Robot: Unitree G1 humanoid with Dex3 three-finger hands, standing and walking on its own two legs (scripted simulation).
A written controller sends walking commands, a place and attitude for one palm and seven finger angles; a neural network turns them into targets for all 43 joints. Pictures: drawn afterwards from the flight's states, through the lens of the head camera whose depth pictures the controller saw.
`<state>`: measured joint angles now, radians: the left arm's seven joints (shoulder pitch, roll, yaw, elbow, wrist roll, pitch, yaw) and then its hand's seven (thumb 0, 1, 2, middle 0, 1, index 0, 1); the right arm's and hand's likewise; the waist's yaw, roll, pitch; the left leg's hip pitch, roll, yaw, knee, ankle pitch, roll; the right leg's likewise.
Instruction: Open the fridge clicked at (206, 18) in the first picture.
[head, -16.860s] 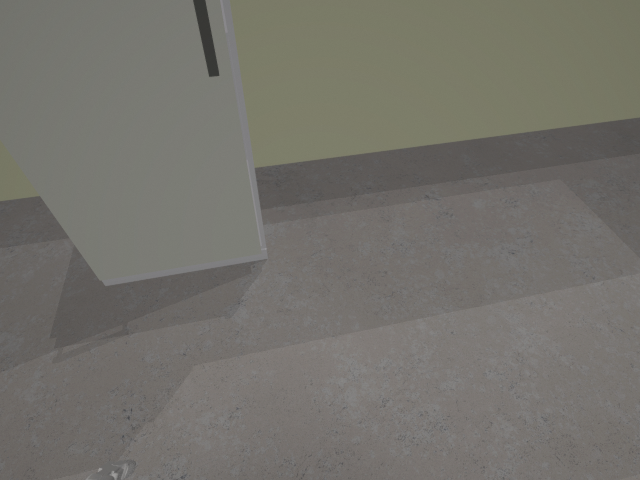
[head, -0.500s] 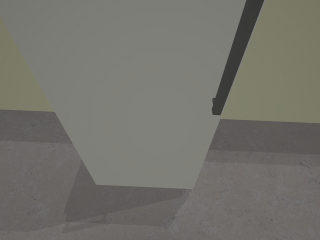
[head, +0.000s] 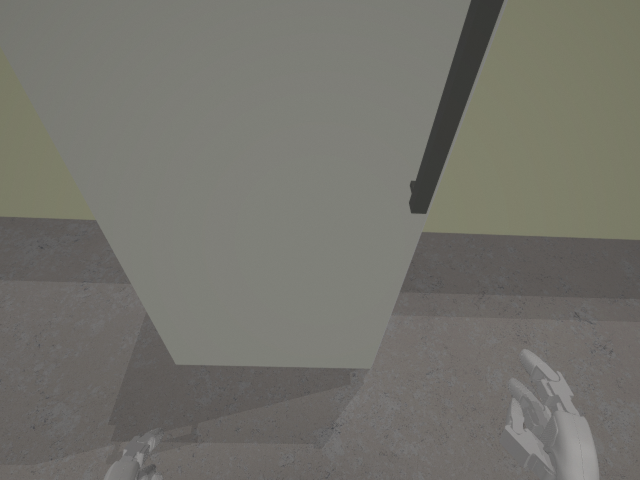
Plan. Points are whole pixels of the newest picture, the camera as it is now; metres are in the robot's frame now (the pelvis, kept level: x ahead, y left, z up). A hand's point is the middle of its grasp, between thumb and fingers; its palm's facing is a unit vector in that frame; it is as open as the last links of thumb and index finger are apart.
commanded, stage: raise the hand to about handle height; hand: right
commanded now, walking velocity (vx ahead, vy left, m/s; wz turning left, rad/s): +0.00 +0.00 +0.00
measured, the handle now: (451, 87) +0.52 -0.12 +0.25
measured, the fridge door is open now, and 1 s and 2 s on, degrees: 0 0 0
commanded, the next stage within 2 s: move the hooked fingers beside the handle in 1.92 s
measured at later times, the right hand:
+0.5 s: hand (555, 422) +0.19 -0.23 +0.06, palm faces -0.03 +1.00 -0.07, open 10.2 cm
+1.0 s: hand out of the picture +0.23 -0.28 +0.16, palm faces +0.04 +1.00 -0.09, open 13.1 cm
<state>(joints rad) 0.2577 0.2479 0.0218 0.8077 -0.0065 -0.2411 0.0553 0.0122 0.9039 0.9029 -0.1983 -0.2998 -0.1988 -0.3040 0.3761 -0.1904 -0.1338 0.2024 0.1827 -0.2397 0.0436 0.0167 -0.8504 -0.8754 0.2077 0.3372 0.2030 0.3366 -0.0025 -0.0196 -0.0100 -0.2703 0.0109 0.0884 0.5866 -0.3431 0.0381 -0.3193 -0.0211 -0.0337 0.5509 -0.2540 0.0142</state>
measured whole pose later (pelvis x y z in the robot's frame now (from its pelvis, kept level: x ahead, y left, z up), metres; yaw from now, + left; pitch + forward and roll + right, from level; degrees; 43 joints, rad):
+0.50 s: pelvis -0.03 -0.02 -0.03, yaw +0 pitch +2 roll +2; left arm 0.24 0.21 -0.08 0.64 -0.03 -0.31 0.08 0.02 0.90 0.90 -0.20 -0.30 -0.20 -0.30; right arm 0.27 -0.32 -0.22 0.01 0.30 -0.22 0.35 0.01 -0.30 -0.65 0.25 0.68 0.24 0.68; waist -0.02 -0.02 -0.05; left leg -0.42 0.00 0.11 0.78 -0.39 0.03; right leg -0.52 -0.04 0.00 0.82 -0.34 0.00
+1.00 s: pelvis -0.02 -0.03 +0.00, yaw +0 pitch -4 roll +1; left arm 0.20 0.26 -0.09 0.65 -0.05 -0.33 0.10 0.02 0.90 0.90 -0.20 -0.30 -0.20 -0.30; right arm 0.06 -0.39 -0.37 -0.03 0.34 0.05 0.39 0.00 0.28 -0.40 0.29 1.06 0.28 1.06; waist -0.07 -0.03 -0.01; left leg -0.15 0.01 0.09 0.51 -0.29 0.01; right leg -0.24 -0.01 -0.02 0.56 -0.25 -0.02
